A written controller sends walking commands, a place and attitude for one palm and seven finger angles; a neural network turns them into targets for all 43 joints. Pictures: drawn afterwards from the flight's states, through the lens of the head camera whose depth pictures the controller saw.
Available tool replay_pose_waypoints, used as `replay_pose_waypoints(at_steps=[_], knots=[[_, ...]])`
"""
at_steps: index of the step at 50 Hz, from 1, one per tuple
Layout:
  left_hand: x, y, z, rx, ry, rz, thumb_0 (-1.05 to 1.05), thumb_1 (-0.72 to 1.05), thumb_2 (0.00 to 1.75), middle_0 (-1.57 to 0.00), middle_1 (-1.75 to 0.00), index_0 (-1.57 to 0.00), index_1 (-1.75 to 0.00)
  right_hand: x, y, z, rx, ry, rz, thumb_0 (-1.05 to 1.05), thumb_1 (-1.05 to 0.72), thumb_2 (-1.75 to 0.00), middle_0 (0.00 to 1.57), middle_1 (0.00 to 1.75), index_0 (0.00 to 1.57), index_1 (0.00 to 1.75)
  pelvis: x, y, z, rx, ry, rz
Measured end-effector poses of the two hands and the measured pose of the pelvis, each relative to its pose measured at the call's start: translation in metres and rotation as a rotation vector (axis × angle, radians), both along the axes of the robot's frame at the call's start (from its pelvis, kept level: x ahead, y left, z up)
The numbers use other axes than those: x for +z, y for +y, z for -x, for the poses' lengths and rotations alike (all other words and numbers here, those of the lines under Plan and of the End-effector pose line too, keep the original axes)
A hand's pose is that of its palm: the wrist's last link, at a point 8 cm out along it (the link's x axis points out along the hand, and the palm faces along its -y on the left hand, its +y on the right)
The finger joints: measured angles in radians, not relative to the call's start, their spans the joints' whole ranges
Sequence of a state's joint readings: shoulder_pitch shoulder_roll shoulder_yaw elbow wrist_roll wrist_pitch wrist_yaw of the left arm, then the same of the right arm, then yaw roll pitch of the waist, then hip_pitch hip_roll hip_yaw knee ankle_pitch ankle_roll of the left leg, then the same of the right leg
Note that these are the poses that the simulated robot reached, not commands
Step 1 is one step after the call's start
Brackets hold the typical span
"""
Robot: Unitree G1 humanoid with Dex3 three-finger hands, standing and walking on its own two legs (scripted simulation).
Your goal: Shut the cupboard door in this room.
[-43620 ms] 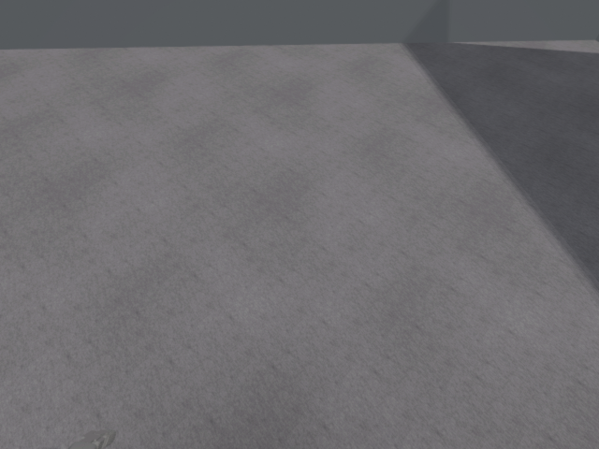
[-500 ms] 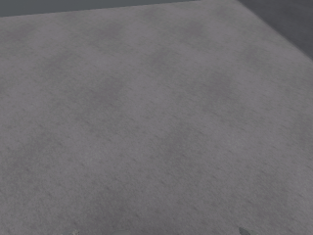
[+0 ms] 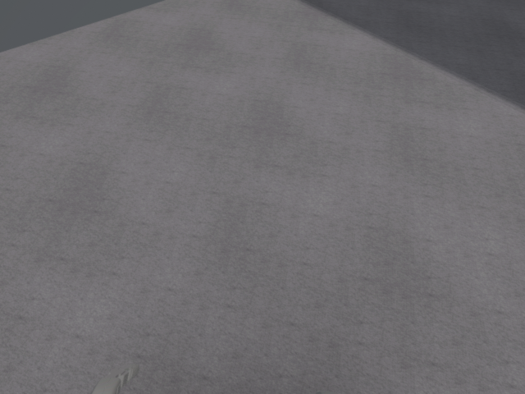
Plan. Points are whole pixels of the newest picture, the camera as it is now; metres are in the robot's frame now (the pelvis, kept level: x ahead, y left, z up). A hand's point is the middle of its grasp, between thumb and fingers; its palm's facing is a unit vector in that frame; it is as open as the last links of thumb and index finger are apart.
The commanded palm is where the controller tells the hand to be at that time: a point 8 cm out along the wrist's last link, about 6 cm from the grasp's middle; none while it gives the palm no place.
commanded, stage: walk around to get in front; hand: left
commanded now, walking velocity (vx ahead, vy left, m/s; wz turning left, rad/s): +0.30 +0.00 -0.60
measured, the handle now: out of the picture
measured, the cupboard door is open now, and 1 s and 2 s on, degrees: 83 83 83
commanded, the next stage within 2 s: walk to a spot facing it in 1.24 s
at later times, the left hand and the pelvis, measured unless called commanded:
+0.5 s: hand (141, 379) +0.16 +0.23 -0.17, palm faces -0.17 -0.97 -0.19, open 7.4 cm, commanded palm none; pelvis +0.12 +0.03 +0.01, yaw -16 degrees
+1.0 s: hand (291, 204) +0.53 -0.04 -0.16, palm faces -0.58 -0.79 -0.20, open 7.4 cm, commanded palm none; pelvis +0.30 -0.10 -0.01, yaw -32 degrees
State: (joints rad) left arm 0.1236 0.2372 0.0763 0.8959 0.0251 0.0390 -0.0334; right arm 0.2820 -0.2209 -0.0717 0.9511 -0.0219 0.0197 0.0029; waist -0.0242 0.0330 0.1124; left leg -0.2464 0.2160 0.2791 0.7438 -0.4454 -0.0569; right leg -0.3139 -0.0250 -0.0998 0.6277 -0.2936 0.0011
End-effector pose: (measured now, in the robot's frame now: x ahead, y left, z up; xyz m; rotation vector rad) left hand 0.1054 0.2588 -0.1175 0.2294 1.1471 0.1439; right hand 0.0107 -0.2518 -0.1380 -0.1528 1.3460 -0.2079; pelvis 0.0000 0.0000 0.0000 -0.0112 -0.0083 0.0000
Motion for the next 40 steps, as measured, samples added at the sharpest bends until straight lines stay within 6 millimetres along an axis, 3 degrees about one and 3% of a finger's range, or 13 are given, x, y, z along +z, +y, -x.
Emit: replay_pose_waypoints(at_steps=[4,11,18,22,26,31,36,40], knots=[[0.008,-0.021,-0.014,-0.023,-0.038,0.002,0.00,0.91,0.90,-0.20,-0.30,-0.20,-0.29,0.001,-0.016,0.004,-0.032,0.040,0.002,0.01,-0.91,-0.90,0.20,0.30,0.20,0.29,0.005,-0.010,-0.006,-0.029,-0.014,-0.008],[0.013,-0.034,-0.008,-0.064,0.046,0.025,0.00,0.90,0.90,-0.21,-0.30,-0.20,-0.30,0.028,-0.027,-0.047,-0.048,-0.113,0.018,0.01,-0.91,-0.90,0.19,0.30,0.20,0.29,0.021,-0.013,-0.029,-0.105,-0.005,-0.023],[0.002,-0.015,-0.010,-0.055,0.143,0.046,0.00,0.90,0.90,-0.21,-0.30,-0.20,-0.30,0.045,-0.016,-0.120,-0.025,-0.237,0.051,0.01,-0.91,-0.90,0.19,0.30,0.20,0.29,0.021,0.002,-0.067,-0.164,0.005,-0.008],[-0.016,0.008,-0.028,-0.063,0.203,0.050,0.00,0.90,0.90,-0.21,-0.30,-0.20,-0.30,0.047,-0.001,-0.160,-0.026,-0.319,0.091,0.01,-0.91,-0.90,0.20,0.30,0.20,0.29,0.009,0.019,-0.098,-0.213,0.010,0.008],[-0.018,0.018,-0.074,-0.135,0.233,0.040,0.01,0.91,0.90,-0.20,-0.30,-0.20,-0.30,0.049,0.014,-0.160,-0.100,-0.323,0.097,0.00,-0.91,-0.90,0.20,0.30,0.20,0.29,0.011,0.026,-0.125,-0.285,0.000,0.009],[-0.002,0.005,-0.163,-0.232,0.151,0.038,0.01,0.91,0.90,-0.20,-0.30,-0.20,-0.29,0.045,0.034,-0.124,-0.245,-0.184,0.060,0.00,-0.91,-0.90,0.20,0.30,0.20,0.29,0.024,0.022,-0.162,-0.353,0.008,0.009],[0.004,-0.038,-0.255,-0.345,0.075,0.043,0.01,0.91,0.90,-0.20,-0.30,-0.19,-0.29,0.035,0.056,-0.081,-0.407,-0.004,-0.001,0.00,-0.91,-0.90,0.20,0.30,0.20,0.29,0.024,0.007,-0.198,-0.418,0.017,-0.003],[0.003,-0.096,-0.326,-0.464,0.030,0.057,0.01,0.91,0.90,-0.20,-0.30,-0.19,-0.29,0.031,0.072,-0.053,-0.528,0.136,-0.057,0.01,-0.91,-0.90,0.20,0.30,0.20,0.29,0.019,-0.015,-0.226,-0.466,0.021,-0.014]])
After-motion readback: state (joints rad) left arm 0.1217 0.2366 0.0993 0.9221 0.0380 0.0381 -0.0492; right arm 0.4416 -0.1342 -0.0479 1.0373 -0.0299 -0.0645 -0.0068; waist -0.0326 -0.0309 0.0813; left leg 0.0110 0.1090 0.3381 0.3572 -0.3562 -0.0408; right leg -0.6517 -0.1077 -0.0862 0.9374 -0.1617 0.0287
